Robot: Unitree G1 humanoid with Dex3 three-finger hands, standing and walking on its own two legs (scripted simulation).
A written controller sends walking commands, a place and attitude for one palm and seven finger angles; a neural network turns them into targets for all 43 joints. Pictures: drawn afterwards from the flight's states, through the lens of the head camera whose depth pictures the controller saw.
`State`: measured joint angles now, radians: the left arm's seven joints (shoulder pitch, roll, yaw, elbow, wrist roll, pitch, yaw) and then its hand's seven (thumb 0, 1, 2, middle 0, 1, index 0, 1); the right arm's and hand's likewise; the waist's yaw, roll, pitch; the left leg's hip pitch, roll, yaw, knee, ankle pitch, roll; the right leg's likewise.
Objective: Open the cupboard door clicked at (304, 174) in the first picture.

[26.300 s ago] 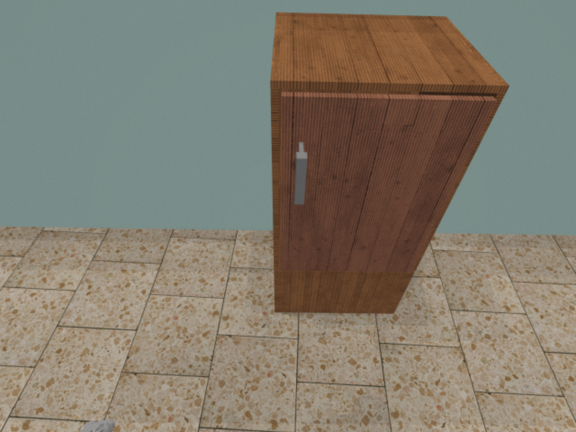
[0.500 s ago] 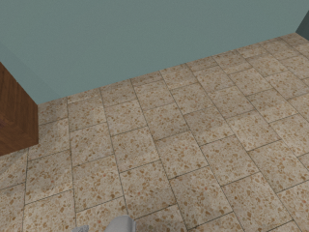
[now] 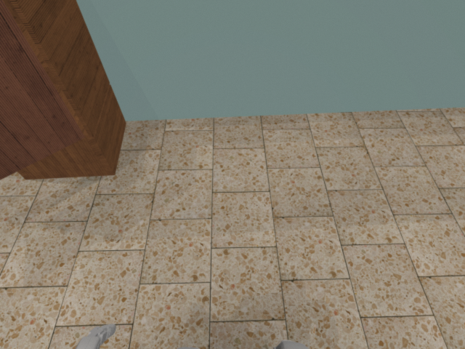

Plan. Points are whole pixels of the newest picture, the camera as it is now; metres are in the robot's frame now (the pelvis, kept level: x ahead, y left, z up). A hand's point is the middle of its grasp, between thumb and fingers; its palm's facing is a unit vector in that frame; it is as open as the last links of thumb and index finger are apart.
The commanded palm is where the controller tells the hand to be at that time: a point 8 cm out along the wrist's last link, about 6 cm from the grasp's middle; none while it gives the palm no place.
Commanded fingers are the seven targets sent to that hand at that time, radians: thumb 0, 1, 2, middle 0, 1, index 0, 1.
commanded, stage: turn to face it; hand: left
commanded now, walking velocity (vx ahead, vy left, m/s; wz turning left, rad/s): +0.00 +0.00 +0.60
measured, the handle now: out of the picture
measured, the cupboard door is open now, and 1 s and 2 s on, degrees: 37 37 37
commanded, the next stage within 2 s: take the last steps up to it in 1.02 s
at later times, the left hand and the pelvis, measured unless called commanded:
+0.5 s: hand out of the picture -0.03 +0.21 -0.19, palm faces +0.37 -0.90 -0.23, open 7.3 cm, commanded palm none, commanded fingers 0.00 0.90 0.90 -0.20 -0.30 -0.20 -0.30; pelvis +0.00 +0.00 -0.02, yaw +20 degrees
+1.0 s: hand out of the picture +0.01 +0.17 -0.15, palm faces +0.53 -0.81 -0.27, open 7.3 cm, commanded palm none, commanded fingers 0.00 0.90 0.90 -0.20 -0.30 -0.20 -0.30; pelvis +0.02 -0.04 +0.00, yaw +33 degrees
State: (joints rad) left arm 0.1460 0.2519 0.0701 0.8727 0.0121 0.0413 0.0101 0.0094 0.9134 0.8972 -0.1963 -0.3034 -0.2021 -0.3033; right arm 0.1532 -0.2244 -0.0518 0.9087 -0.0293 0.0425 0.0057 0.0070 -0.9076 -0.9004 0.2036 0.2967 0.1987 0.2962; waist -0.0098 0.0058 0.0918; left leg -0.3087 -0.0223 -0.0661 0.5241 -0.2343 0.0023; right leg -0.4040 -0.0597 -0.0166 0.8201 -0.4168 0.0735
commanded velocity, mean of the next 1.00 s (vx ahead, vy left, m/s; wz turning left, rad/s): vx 0.00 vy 0.00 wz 0.49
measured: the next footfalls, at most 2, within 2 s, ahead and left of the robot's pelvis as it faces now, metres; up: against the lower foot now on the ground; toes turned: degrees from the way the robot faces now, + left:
right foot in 0.06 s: +0.04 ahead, -0.14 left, +0.00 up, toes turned +0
left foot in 0.46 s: +0.00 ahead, +0.11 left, +0.00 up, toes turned +24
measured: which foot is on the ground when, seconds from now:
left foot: down 0.00-0.06, up 0.08-0.44, down 0.46-0.88, up 0.90-1.00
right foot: up 0.00-0.04, down 0.06-0.44, up 0.46-0.86, down 0.88-1.00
